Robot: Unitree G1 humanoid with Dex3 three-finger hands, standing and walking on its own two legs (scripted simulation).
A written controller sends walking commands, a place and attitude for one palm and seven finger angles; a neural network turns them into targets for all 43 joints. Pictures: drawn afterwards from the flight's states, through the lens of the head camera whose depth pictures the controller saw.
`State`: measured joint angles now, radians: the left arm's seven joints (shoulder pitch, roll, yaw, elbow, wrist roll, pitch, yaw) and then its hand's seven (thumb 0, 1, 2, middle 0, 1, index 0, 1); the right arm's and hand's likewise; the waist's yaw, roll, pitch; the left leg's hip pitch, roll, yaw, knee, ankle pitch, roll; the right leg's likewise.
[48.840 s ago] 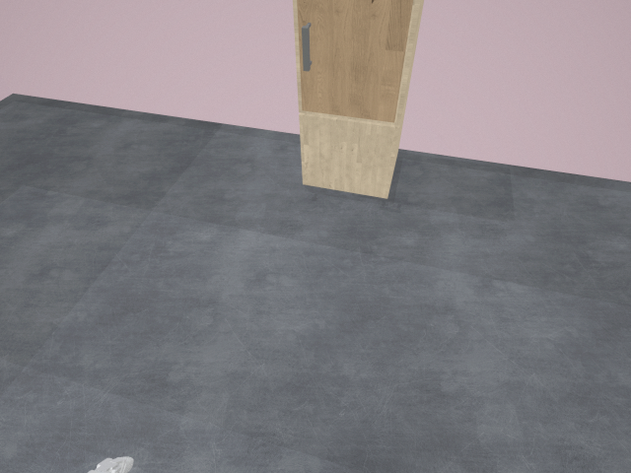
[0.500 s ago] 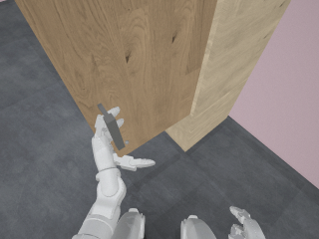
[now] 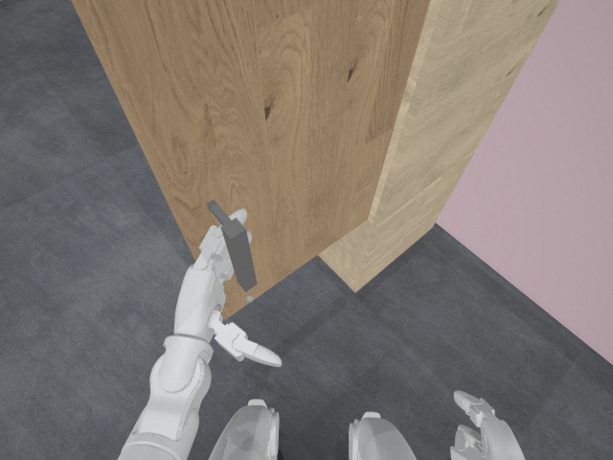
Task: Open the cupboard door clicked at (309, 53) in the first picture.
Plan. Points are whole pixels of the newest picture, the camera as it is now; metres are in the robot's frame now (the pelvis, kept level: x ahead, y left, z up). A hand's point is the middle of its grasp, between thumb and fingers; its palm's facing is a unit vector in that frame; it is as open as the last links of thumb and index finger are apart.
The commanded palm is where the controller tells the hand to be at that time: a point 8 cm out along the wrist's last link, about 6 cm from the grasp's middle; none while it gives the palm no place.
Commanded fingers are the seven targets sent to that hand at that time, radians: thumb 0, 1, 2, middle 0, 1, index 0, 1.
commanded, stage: slide the hand sideways off the handle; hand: left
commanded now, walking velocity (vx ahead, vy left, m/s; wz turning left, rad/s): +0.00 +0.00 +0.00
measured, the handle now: (232, 248) +0.38 +0.12 +0.03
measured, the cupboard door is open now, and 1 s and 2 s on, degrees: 88 88 88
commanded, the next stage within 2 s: draw the hand back to the body in 0.78 s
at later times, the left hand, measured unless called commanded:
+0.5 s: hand (209, 328) +0.27 +0.13 +0.02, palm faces -0.07 -1.00 -0.02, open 16.2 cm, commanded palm +0.25 +0.20 +0.03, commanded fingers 0.00 -0.50 0.30 -0.15 -0.30 -0.15 -0.30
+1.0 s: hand (166, 345) +0.25 +0.17 +0.03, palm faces -0.07 -1.00 -0.02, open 16.3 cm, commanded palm +0.22 +0.23 +0.06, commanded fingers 0.00 -0.50 0.30 -0.15 -0.30 -0.15 -0.30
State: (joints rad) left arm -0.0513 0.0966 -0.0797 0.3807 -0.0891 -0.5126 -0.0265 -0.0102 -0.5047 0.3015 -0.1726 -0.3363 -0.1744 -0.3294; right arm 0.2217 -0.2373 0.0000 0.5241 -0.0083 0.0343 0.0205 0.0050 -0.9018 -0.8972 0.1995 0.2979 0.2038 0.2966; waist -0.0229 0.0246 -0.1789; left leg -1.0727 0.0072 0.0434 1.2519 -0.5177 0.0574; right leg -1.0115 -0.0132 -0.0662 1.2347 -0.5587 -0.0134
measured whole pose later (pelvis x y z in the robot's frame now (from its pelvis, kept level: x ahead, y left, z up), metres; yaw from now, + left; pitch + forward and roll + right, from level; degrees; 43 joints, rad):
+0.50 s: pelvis +0.01 -0.01 -0.01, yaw +0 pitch +20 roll -2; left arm 0.20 0.19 0.03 0.14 -0.19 -0.46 -0.18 -0.01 -0.50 0.30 -0.18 -0.31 -0.19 -0.32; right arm 0.19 -0.23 0.01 0.49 0.01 0.00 -0.02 0.01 -0.90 -0.90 0.20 0.30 0.21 0.30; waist 0.00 0.03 -0.18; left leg -1.09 0.02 0.02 1.29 -0.56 0.04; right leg -1.02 0.00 -0.09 1.26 -0.60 -0.03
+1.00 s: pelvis +0.01 -0.01 -0.01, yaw +0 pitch +20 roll -3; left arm 0.31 0.27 0.17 0.01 -0.31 -0.40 -0.34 -0.01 -0.50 0.30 -0.15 -0.30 -0.15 -0.30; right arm 0.21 -0.24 0.01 0.50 0.02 -0.07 -0.06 0.01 -0.90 -0.90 0.20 0.30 0.21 0.30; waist 0.00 0.04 -0.19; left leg -1.12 0.03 -0.01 1.34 -0.57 0.03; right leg -1.03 0.02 -0.11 1.29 -0.61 -0.04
